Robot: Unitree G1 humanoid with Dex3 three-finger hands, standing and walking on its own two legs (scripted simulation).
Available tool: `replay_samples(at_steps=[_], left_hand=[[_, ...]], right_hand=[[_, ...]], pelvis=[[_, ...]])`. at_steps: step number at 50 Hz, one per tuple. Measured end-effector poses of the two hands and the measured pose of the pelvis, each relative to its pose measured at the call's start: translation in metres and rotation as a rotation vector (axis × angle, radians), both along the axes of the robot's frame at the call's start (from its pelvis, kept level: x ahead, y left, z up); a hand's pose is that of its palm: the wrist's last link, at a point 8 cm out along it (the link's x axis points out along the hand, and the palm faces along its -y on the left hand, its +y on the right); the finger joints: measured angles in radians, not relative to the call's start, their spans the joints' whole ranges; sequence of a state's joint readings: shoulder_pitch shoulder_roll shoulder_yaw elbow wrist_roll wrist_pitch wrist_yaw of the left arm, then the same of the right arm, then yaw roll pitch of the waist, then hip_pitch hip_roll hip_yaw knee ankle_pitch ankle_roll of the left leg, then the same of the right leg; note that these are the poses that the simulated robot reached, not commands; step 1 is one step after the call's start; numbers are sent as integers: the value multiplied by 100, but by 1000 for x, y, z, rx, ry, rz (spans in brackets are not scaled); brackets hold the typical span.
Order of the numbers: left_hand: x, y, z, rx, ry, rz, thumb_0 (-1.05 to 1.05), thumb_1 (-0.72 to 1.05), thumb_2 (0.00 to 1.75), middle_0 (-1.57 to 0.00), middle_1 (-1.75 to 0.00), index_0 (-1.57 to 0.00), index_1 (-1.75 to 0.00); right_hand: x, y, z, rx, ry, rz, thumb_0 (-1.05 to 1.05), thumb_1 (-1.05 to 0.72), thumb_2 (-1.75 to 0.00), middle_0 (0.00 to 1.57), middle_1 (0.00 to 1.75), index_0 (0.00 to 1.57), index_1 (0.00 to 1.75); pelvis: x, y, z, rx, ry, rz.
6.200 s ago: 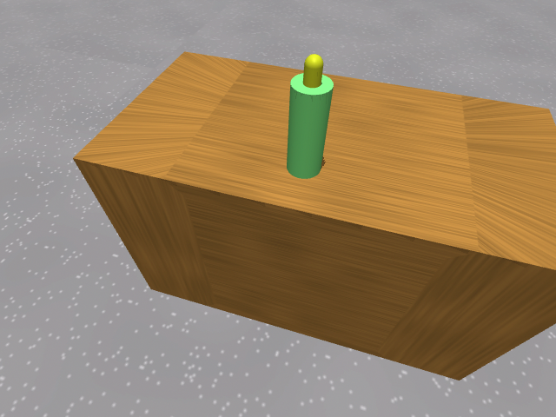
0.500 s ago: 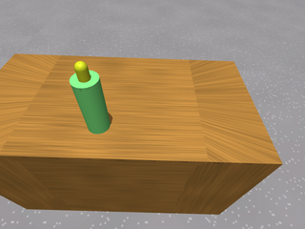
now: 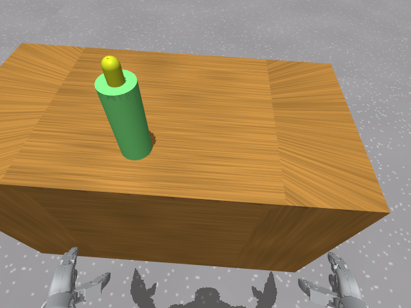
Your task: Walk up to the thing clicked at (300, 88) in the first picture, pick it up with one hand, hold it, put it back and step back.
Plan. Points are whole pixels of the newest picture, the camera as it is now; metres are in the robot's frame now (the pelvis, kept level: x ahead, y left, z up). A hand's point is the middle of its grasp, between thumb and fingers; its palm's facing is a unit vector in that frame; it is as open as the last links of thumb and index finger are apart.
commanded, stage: rise first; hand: left
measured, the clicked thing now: (125, 111) +0.51 +0.19 +0.06
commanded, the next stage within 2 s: go down in 1.48 s
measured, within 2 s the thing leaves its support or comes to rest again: neither
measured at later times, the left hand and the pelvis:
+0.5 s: hand (76, 262) +0.20 +0.24 -0.01, palm faces +0.28 -0.89 -0.36, open 17.3 cm; pelvis +0.02 -0.02 +0.00, yaw +1 degrees
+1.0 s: hand (65, 259) +0.19 +0.23 +0.05, palm faces +0.30 -0.87 -0.39, open 17.6 cm; pelvis +0.02 -0.02 +0.00, yaw +2 degrees
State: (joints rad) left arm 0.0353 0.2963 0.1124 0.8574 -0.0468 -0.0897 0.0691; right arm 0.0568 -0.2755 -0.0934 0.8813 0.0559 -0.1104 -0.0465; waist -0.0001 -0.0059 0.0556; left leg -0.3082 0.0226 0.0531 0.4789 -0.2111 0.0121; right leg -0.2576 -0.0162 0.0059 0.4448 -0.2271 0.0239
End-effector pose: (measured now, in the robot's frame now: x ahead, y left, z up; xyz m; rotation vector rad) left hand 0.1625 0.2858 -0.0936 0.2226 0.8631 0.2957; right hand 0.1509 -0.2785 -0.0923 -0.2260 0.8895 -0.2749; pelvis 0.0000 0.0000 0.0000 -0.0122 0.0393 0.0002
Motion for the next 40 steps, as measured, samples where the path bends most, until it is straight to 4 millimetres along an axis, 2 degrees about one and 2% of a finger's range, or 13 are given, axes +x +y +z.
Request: replay_samples(at_steps=[5, 10, 17, 26, 40], left_hand=[[-3, 4, 21, 30, -75, 28, 0, 24, 31, -6, -8, -6, -7], [-8, 3, 41, 67, -130, 30, 0, -4, 18, -5, -5, -5, -5], [3, -2, 79, 115, -285, 9, 0, -36, 7, -5, -5, -4, -4], [5, -6, 113, 149, -403, -18, -1, -48, 2, -4, -4, -4, -4], [-1, -13, 150, 206, -535, -68, -1, -53, 2, -4, -4, -4, -4]], right_hand=[[8, 2, 7, 10, -40, 10, 1, -17, -29, 7, 8, 7, 7], [10, 11, 7, 30, -57, 39, 1, 11, -17, 6, 6, 6, 6], [23, 26, 15, 62, -138, 91, 0, 38, -7, 6, 5, 6, 5], [24, 16, 13, 65, -129, 85, 0, 51, -3, 6, 5, 6, 5], [24, 3, 8, 49, -100, 76, -1, 53, -2, 6, 5, 5, 5]], pelvis=[[9, -3, 2, 2, -2, 8], [15, -7, 3, 6, -20, 15], [20, -12, 4, 10, -47, 20], [25, -17, 5, 15, -68, 24], [21, -22, 5, 16, -84, 33]])
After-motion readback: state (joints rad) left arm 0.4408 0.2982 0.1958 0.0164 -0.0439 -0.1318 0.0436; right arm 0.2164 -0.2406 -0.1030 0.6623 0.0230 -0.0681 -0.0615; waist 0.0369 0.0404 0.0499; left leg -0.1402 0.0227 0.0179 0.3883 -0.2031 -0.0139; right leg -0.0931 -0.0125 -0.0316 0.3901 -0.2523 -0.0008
